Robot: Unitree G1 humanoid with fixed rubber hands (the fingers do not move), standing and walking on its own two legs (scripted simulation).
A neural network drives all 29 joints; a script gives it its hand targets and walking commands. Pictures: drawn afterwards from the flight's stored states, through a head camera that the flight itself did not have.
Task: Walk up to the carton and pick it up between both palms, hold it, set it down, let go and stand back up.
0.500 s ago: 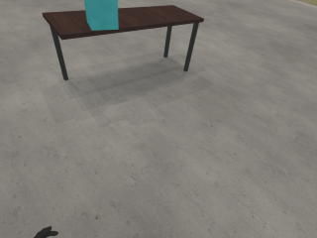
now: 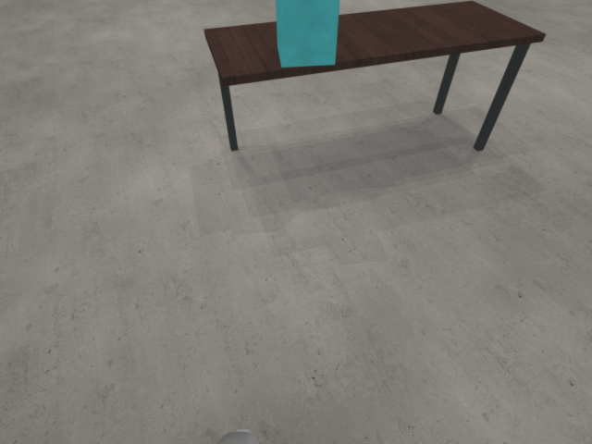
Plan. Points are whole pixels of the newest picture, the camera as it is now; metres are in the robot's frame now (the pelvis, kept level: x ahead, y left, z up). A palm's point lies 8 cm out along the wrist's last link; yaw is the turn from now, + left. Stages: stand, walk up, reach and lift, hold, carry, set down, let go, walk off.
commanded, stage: walk up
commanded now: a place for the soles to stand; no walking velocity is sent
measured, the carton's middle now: (305, 22) +1.55 +0.02 +0.01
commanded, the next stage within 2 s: none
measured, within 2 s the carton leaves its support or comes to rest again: neither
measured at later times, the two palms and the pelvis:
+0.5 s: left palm (158, 307) +0.37 +0.26 -0.09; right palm (481, 348) +0.31 -0.28 -0.09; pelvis +0.26 +0.00 +0.00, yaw +7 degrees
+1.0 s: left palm (180, 303) +0.41 +0.24 -0.13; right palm (395, 170) +0.75 -0.21 -0.07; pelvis +0.51 -0.02 -0.02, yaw +17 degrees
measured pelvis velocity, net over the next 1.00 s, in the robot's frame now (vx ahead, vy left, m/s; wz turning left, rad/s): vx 0.51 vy -0.02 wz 0.30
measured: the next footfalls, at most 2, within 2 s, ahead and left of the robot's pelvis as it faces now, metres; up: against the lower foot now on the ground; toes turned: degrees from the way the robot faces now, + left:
left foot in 0.18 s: +0.26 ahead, +0.14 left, +0.00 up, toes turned +8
right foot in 0.60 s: +0.50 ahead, -0.15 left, +0.00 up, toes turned +5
